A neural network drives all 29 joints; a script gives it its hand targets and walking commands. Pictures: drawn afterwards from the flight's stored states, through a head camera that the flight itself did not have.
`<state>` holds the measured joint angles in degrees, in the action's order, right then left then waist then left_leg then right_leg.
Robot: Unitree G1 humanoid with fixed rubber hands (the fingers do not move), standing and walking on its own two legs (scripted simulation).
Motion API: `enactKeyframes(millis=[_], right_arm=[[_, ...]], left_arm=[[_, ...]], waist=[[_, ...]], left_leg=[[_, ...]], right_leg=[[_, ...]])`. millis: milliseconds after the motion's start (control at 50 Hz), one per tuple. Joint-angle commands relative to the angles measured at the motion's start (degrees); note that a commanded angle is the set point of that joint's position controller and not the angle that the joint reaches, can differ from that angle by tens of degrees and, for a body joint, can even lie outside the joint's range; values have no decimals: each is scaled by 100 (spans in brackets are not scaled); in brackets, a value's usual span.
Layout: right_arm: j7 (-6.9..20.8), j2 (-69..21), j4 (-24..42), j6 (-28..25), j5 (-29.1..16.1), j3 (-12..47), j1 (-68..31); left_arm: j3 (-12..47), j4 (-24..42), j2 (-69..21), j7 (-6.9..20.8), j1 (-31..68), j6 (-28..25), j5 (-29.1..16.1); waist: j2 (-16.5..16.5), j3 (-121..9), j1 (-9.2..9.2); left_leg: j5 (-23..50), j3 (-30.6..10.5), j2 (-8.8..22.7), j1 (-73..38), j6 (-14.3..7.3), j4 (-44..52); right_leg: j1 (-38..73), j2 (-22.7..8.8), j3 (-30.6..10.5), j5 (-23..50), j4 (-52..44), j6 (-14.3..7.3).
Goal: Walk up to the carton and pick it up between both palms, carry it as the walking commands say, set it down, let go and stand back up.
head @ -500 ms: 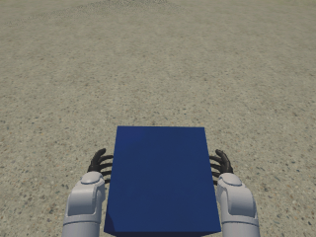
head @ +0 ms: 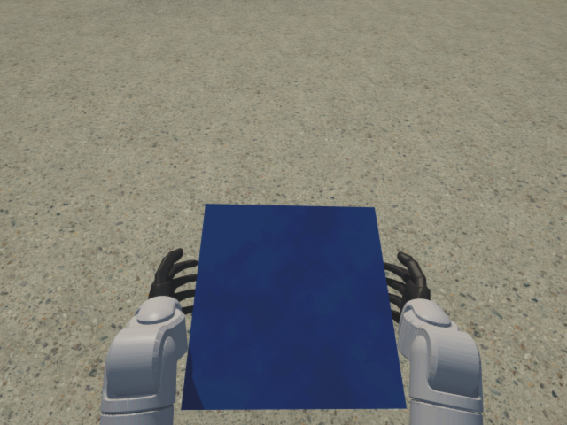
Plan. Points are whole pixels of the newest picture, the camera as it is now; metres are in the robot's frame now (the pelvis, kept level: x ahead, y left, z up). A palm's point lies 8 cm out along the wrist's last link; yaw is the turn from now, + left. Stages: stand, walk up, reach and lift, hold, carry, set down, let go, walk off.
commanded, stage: carry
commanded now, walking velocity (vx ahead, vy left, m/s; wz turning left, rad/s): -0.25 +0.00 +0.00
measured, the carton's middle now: (287, 313) +0.31 +0.00 +0.00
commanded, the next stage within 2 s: none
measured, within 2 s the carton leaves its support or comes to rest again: neither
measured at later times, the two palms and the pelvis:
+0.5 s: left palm (144, 351) +0.21 +0.17 +0.09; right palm (423, 357) +0.21 -0.15 +0.09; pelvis -0.05 +0.01 +0.00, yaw +0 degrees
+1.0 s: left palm out of the picture +0.14 +0.13 +0.08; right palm out of the picture +0.12 -0.18 +0.07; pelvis -0.14 -0.01 -0.02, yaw -2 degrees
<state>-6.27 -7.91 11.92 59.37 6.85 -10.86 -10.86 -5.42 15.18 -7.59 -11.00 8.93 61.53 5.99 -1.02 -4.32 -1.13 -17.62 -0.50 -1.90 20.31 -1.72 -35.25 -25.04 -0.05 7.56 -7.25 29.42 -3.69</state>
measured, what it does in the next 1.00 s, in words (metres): walks backwards: right foot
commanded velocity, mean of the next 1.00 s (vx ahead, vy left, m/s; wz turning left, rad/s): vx -0.25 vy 0.00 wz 0.00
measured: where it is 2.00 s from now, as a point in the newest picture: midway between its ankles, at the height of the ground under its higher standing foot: outside the picture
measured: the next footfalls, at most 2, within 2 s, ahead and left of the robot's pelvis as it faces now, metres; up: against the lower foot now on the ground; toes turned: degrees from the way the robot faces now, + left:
right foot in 0.70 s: -0.04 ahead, -0.12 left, +0.00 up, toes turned -9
right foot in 1.12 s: -0.12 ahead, -0.12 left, +0.00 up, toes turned -9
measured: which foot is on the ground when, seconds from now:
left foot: down 0.00-1.00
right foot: down 0.00-0.44, up 0.46-0.68, down 0.70-0.96, up 0.98-1.00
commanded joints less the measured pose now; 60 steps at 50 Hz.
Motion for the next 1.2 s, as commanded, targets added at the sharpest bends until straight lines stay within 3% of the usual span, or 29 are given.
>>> enactKeyframes(millis=[0,20,120,200,360,380,420,480,560,580,620,660,700,740,840,860,900,920,940,960,1000,1020,1040,1060,1080,1100,1120,1160,1180], right_arm=[[1586,-4717,1081,976,-2468,4590,-2910],[1618,-4834,911,1071,-2420,4582,-2930],[1756,-5108,1007,1154,-2647,4662,-3614],[1723,-5206,1104,1201,-2689,4661,-4104],[1832,-5301,475,1183,-2607,4391,-3718],[1849,-5231,564,1148,-2621,4405,-3759],[1873,-5216,533,1149,-2534,4339,-3648],[1866,-5250,838,1112,-2665,4499,-3964],[1773,-5105,1183,1080,-2605,4600,-3966],[1736,-5160,1252,1041,-2625,4535,-3866],[1694,-5285,1440,961,-2700,4624,-3907],[1660,-5360,1730,860,-2745,4753,-4051],[1656,-5574,2024,782,-2824,4940,-4094],[1674,-5605,2340,737,-2925,5046,-4381],[1699,-5372,1596,959,-2732,4808,-3710],[1741,-5314,1451,1021,-2752,4797,-3774],[1812,-5184,1050,1097,-2659,4624,-3508],[1842,-5068,928,1106,-2574,4531,-3488],[1865,-5136,885,1127,-2588,4569,-3696],[1888,-5076,841,1162,-2530,4605,-3688],[1880,-5186,913,1143,-2572,4572,-3891],[1836,-5181,1008,1123,-2606,4631,-3986],[1796,-5131,1047,1102,-2487,4617,-3868],[1763,-5207,1061,1120,-2509,4659,-3869],[1750,-5080,1168,1113,-2542,4717,-3956],[1754,-5150,1281,1076,-2547,4749,-3950],[1760,-5240,1344,1019,-2599,4791,-4112],[1800,-5360,1416,910,-2765,4811,-4442],[1784,-5462,1434,910,-2830,4827,-4375]], left_arm=[[3612,528,-4690,2082,2665,766,-2200],[3635,600,-4703,2124,2948,843,-2235],[3615,728,-4867,2193,3657,942,-2321],[3501,721,-5004,2235,3857,979,-2325],[3606,579,-5134,2196,4043,1001,-2243],[3583,423,-5127,2208,4004,1003,-2241],[3587,370,-5282,2212,4269,1009,-2308],[3464,109,-5301,2225,3944,869,-2369],[3482,47,-5308,2238,3659,839,-2475],[3521,114,-5445,2210,3606,820,-2522],[3549,505,-5509,2166,3649,734,-2574],[3511,664,-5588,2153,3618,632,-2543],[3663,971,-5767,2178,3517,531,-2662],[3832,1337,-5863,2154,3835,476,-2757],[3858,1076,-5695,2119,3579,658,-2545],[3757,836,-5579,2125,3452,704,-2426],[3736,617,-5483,2140,3523,796,-2334],[3680,366,-5509,2168,3544,837,-2275],[3539,42,-5527,2220,3529,879,-2214],[3500,86,-5414,2268,3488,850,-2238],[3627,187,-5507,2292,3820,816,-2373],[3574,188,-5356,2292,3789,813,-2356],[3622,229,-5415,2288,3759,801,-2415],[3370,54,-5446,2281,3653,803,-2432],[3415,167,-5471,2303,3615,794,-2481],[3567,244,-5492,2324,3376,769,-2479],[3583,181,-5603,2351,3396,760,-2474],[3729,701,-5625,2336,3961,682,-2513],[3685,958,-5692,2316,4072,675,-2575]], waist=[[168,-2175,116],[466,-2051,125],[350,-1537,138],[1226,-1477,123],[174,-1113,173],[-639,-1009,194],[-1860,-787,311],[-596,-763,155],[-757,-1396,151],[-1102,-1791,164],[-830,-2758,103],[116,-3052,97],[1174,-2930,26],[1355,-2676,16],[759,-2190,60],[482,-2028,78],[-889,-1741,94],[-1678,-1628,174],[-1401,-1147,170],[-1360,-853,0],[-1511,-1030,-93],[-1668,-1223,-95],[-662,-1419,-77],[1001,-1359,-72],[2303,-1557,-66],[1985,-1452,-35],[1684,-1581,-69],[854,-1474,-8],[726,-1494,-48]], left_leg=[[1750,-525,851,-498,-85,183],[1327,-521,845,-173,-51,135],[-205,-324,558,205,-15,319],[-746,260,119,-17,41,-363],[-826,-326,395,-87,-220,560],[-717,-1026,867,90,-373,1179],[-229,-2757,2568,1024,-1293,2466],[208,-1414,1892,1362,-1063,1986],[3629,-1337,1648,-581,-765,1153],[4549,-1266,1702,-1288,-703,849],[4544,-931,1530,-2020,-346,198],[3113,-569,1068,-907,9,-197],[441,258,399,616,247,-265],[-725,408,261,707,196,-544],[1001,206,512,-410,102,127],[1339,34,666,-609,-6,357],[1645,-1094,1547,-481,-325,1013],[-63,-1884,2116,279,-606,1921],[-2051,-2056,2382,1490,-797,2708],[-2690,-1530,2117,2372,-539,2991],[-2481,-675,1521,2479,252,3062],[-2088,-479,1357,1985,387,2769],[-1425,-411,1113,1375,424,1864],[-949,-44,560,1166,451,514],[-1093,559,-37,1622,556,-1515],[-1456,159,78,1809,486,-2613],[-1126,-115,148,1335,447,-3774],[-513,-126,122,787,433,-4162],[-455,-14,19,921,422,-4032]], right_leg=[[1293,-1321,-1234,2085,10,-39],[1374,-1345,-1206,1859,-131,-8],[888,-1547,-1568,-657,-828,-60],[548,-1753,-1801,-1999,-1563,-68],[-65,-1496,-1453,-2347,-993,160],[-153,-1173,-1223,-2157,-394,280],[-286,-7,-222,-2190,3101,508],[-154,-219,-625,-1843,3490,400],[-287,-24,-192,-2284,1584,399],[-277,40,-207,-2069,1117,418],[757,-214,-309,-341,-815,412],[2199,-930,-857,2392,-312,332],[3116,-1821,-1284,5966,564,-330],[2600,-2183,-1420,5226,205,-562],[1013,-1531,-889,1854,405,-160],[666,-1382,-844,920,487,-79],[-115,-851,-683,-1679,795,144],[-6,-260,-195,-2355,2210,269],[384,-104,-112,-2503,3135,326],[997,-173,-216,-2289,3020,274],[1662,-1,123,-2054,2183,143],[1702,-75,85,-1693,1316,109],[1678,-156,-153,-1666,238,87],[1430,-706,-1105,-1967,-1286,-34],[1358,-2315,-3052,-1037,-1392,-518],[919,-2901,-2947,305,-1218,-931],[350,-2741,-2334,-281,-1371,-1069],[39,-1911,-1342,-1029,-1283,-518],[351,-1810,-1437,-849,-1296,-453]])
